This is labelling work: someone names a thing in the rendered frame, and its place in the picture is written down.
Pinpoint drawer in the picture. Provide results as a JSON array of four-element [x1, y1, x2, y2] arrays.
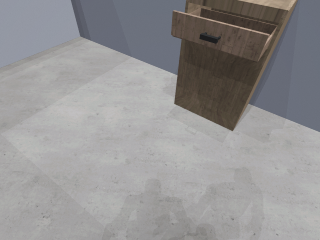
[[171, 8, 277, 63]]

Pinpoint cabinet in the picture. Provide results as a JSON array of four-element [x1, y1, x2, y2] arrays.
[[174, 0, 298, 131]]

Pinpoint handle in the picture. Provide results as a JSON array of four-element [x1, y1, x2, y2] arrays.
[[199, 32, 221, 44]]

